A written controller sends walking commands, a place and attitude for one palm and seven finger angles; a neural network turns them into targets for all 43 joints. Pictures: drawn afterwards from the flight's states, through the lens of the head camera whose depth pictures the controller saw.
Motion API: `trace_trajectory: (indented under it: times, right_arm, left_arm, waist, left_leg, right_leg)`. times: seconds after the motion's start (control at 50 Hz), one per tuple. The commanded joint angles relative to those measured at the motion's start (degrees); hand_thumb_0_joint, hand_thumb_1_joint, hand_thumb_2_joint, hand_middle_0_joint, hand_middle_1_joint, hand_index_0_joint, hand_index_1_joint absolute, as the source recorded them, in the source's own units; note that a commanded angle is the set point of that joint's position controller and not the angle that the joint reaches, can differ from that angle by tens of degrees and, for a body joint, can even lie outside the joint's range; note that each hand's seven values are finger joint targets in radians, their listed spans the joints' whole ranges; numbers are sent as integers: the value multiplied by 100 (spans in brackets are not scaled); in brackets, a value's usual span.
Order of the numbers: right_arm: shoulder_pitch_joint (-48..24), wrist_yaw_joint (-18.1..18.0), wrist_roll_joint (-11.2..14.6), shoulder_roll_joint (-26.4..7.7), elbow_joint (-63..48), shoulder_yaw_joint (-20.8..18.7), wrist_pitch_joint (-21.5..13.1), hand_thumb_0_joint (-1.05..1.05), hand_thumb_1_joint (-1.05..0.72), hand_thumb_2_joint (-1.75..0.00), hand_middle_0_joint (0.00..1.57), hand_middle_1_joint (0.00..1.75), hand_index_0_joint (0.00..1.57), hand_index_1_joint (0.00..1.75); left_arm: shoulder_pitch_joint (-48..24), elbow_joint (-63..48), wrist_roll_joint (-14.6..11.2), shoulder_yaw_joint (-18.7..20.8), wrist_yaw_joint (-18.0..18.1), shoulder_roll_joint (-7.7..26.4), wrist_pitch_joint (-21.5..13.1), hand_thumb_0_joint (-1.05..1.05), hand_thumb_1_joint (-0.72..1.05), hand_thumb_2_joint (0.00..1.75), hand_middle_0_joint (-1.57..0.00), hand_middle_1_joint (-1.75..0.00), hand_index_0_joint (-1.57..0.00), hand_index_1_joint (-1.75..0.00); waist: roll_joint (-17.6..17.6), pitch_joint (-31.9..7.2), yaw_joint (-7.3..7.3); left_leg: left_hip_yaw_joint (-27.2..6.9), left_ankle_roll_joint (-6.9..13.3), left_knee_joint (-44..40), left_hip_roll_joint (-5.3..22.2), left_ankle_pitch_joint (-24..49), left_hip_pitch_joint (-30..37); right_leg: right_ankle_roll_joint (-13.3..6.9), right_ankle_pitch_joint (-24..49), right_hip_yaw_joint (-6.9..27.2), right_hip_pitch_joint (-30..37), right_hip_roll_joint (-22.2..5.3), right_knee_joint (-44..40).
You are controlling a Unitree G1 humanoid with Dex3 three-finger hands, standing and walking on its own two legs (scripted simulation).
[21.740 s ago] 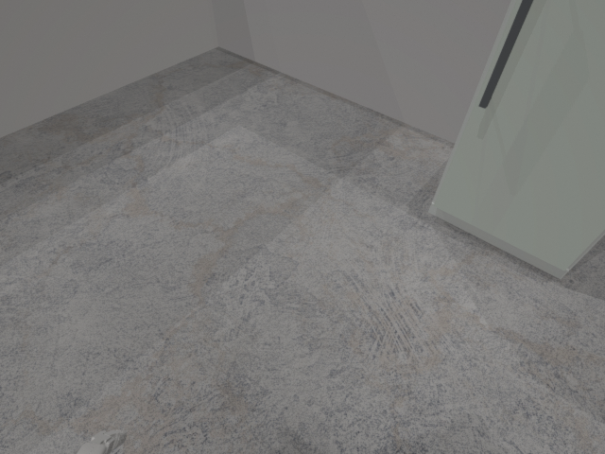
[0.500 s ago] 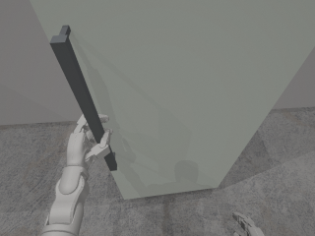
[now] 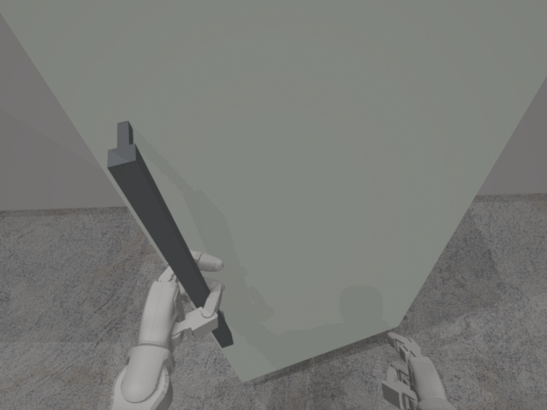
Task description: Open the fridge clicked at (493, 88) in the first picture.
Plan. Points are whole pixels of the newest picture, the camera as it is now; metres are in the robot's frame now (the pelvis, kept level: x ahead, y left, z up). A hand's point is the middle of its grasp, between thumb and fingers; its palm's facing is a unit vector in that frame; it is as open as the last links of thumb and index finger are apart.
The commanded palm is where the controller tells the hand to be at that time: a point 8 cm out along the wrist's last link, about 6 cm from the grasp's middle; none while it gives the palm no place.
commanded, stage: walk backward, drawing the door open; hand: left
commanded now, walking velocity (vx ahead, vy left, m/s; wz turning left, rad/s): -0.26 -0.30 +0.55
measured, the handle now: (192, 271) +0.29 +0.12 +0.08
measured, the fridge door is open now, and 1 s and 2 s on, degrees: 19 52 72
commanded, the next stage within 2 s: stop walking and hold the door back in 1.46 s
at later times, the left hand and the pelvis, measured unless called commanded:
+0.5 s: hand out of the picture +0.12 +0.02 +0.05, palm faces +0.15 -0.97 -0.20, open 6.0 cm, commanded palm +0.08 +0.06 +0.06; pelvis -0.12 -0.13 -0.01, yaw +9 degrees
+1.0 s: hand out of the picture +0.03 -0.11 +0.05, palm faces +0.51 -0.84 -0.16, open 6.4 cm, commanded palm -0.02 -0.09 +0.06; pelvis -0.14 -0.36 -0.03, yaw +36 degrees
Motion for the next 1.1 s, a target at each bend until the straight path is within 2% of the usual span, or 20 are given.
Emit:
trace_trajectory:
  times: [0.0, 0.34, 0.4, 0.46, 0.5, 0.52, 0.54, 0.56, 0.58, 0.6, 0.62, 0.68, 0.72, 0.78, 0.8, 0.88, 0.92, 0.94, 0.98, 1.08]
  right_arm:
    - [-226, -110, 26, -618, -762, -379, -202, 0, -90, -90, 20, 30, 20, 30]
    - [-939, -276, 54, -558, -337, -652, -647, 0, -90, -90, 20, 30, 20, 30]
    - [-707, -289, 114, -322, 27, -737, -774, 0, -90, -90, 20, 30, 20, 30]
    - [6, -314, 108, -287, 428, -709, -904, 0, -90, -90, 20, 30, 20, 30]
    - [356, -386, 218, -188, 531, -726, -1326, 0, -90, -90, 20, 30, 20, 30]
    - [566, -416, 304, -273, 706, -700, -1568, 0, -90, -90, 20, 30, 20, 30]
    - [-110, -303, -100, -659, 320, -662, -1614, 0, -90, -90, 20, 30, 20, 30]
    - [-405, -195, -216, -778, 44, -653, -1485, 0, -90, -90, 20, 30, 20, 30]
    - [-1029, -192, -52, -1178, -30, -831, -1298, 0, -90, -90, 20, 30, 20, 30]
    - [-1078, -171, -6, -1480, -226, -1029, -1266, 0, -90, -90, 20, 30, 20, 30]
    - [-672, -176, -67, -893, -108, -893, -1436, 0, -90, -90, 20, 30, 20, 30]
    - [-359, -250, 10, -711, 192, -710, -1578, 0, -90, -90, 20, 30, 20, 30]
    - [-18, -221, 148, -428, 280, -856, -1583, 0, -90, -90, 20, 30, 20, 30]
    - [-481, -196, 114, 8, 216, -637, -1696, 0, -90, -90, 20, 30, 20, 30]
    - [-588, -289, 205, -329, 212, -832, -1741, 0, -90, -90, 20, 30, 20, 30]
    - [-19, -457, 102, -461, 299, -668, -1742, 0, -90, -90, 20, 30, 20, 30]
    - [-82, -319, -64, -898, 273, -758, -1792, 0, -90, -90, 20, 30, 20, 30]
    - [-111, -247, -75, -978, 326, -731, -1695, 0, -90, -90, 20, 30, 20, 30]
    - [-440, -233, -65, -911, 78, -853, -1560, 0, -90, -90, 20, 30, 20, 30]
    - [-574, -197, 80, -735, -51, -770, -1504, 0, -90, -90, 20, 30, 20, 30]
  left_arm:
    - [-213, -1134, 184, 224, -63, 488, -462, 0, 90, 90, -45, -140, -45, -140]
    - [-812, -1170, 160, 456, -46, 590, -316, 0, 90, 90, -45, -140, -45, -140]
    - [-988, -1560, 240, 768, 40, 855, -262, 0, 90, 90, -45, -140, -45, -140]
    - [-1307, -997, 457, 600, 15, 630, -184, 0, 90, 90, -45, -140, -45, -140]
    - [-1964, -1142, 549, 390, -133, 524, -470, 0, 90, 90, -45, -140, -45, -140]
    - [-2078, -810, 461, 228, -163, 320, -596, 0, 90, 90, -45, -140, -45, -140]
    - [-1706, -674, 460, 173, -201, 229, -828, 0, 90, 90, -45, -140, -45, -140]
    - [-1470, -1172, 670, 384, -232, 679, -840, 0, 90, 90, -45, -140, -45, -140]
    - [-2072, -2193, 565, 653, -293, 1090, -768, 0, 90, 90, -45, -140, -45, -140]
    - [-1403, -2016, 339, 1210, -174, 1105, -818, 0, 90, 90, -45, -140, -45, -140]
    - [-1034, -1687, 229, 620, -315, 449, -826, 0, 90, 90, -45, -140, -45, -140]
    - [-1624, -1389, 158, 612, -167, 367, -691, 0, 90, 90, -45, -140, -45, -140]
    - [-2205, -1785, 245, 709, -132, 653, -671, 0, 90, 90, -45, -140, -45, -140]
    - [-2539, -2257, 355, 1215, -55, 1189, -901, 0, 90, 90, -45, -140, -45, -140]
    - [-2120, -1734, 274, 991, -114, 870, -806, 0, 90, 90, -45, -140, -45, -140]
    - [-2385, -1727, 247, 403, -344, 404, -1005, 0, 90, 90, -45, -140, -45, -140]
    - [-2287, -2215, 366, 228, -353, 330, -1229, 0, 90, 90, -45, -140, -45, -140]
    - [-2299, -1893, 467, 398, -308, 573, -1291, 0, 90, 90, -45, -140, -45, -140]
    - [-1919, -2311, 353, 552, -318, 669, -1193, 0, 90, 90, -45, -140, -45, -140]
    - [-1786, -2235, 142, 798, -143, 587, -764, 0, 90, 90, -45, -140, -45, -140]
  waist:
    - [-585, -1591, -158]
    - [465, -276, -83]
    - [-1520, -763, -43]
    - [-1373, -758, -382]
    - [-1517, 97, -852]
    - [346, 452, -1222]
    - [2539, 242, -786]
    - [1139, 28, -114]
    - [566, 60, 68]
    - [-148, -412, 241]
    - [735, -32, 37]
    - [289, -903, 54]
    - [-978, -1691, -226]
    - [-886, -755, -133]
    - [-1791, -781, 2]
    - [-864, -512, -531]
    - [1192, -1020, -274]
    - [391, -897, -350]
    - [635, -529, -209]
    - [1417, -906, 115]
  left_leg:
    - [-310, 308, 211, 533, 3609, 1351]
    - [-1548, 382, -1143, 702, -1695, -1970]
    - [168, -210, 2228, -272, -1228, -1003]
    - [1202, -323, 4413, -254, -1384, -38]
    - [1344, 44, 2153, 115, -1631, 2139]
    - [182, 646, -1631, 999, -764, 2293]
    - [-2778, 979, -2152, 2726, 163, 498]
    - [-4354, 973, -1380, 3412, 631, -509]
    - [-4417, 1234, -1531, 3730, 348, -332]
    - [-3668, 980, -927, 3411, 497, -160]
    - [-2624, 819, -788, 2446, -1092, -579]
    - [-920, -78, -408, 1076, -1859, -1478]
    - [309, -430, 1637, -112, -1473, -183]
    - [489, -345, 4311, 1, -1843, -1756]
    - [202, -220, 4765, 255, -2091, -1578]
    - [83, 104, 807, 349, -188, 876]
    - [-4795, 967, -721, 3155, 3625, 2572]
    - [-5090, 1167, -777, 3344, 3128, 2451]
    - [-4164, 1401, -813, 2904, 1046, 1356]
    - [-916, 257, -560, 1362, -1041, -810]
  right_leg:
    - [434, 3587, -50, 208, -68, -270]
    - [268, -888, 573, 677, 189, 159]
    - [-89, -2286, 1247, -649, -1208, -2184]
    - [884, -1578, -556, -1848, -915, -2549]
    - [2908, 430, -1888, -3269, 566, -1598]
    - [2836, 1151, -1959, -3063, 1241, 2393]
    - [1255, -1141, 24, -2779, 355, 6282]
    - [295, -1202, 1263, -2251, -117, 6595]
    - [-1368, -1020, 1751, -2406, -227, 5916]
    - [-470, -1055, 2147, -1950, -501, 4537]
    - [289, -893, 1392, -1742, -156, 3868]
    - [212, -1024, -104, 1154, 598, 551]
    - [-101, -908, -127, 653, -30, -674]
    - [-901, 2166, 901, 137, -1636, -414]
    - [-1131, 2666, 1248, 65, -1931, -322]
    - [-264, 2409, -645, -1094, -697, 2859]
    - [479, -1808, 462, -3289, 112, 5276]
    - [395, -1452, 869, -3259, -125, 5322]
    - [494, -1013, 1113, -3006, -222, 4818]
    - [319, -84, 126, 473, 163, 1755]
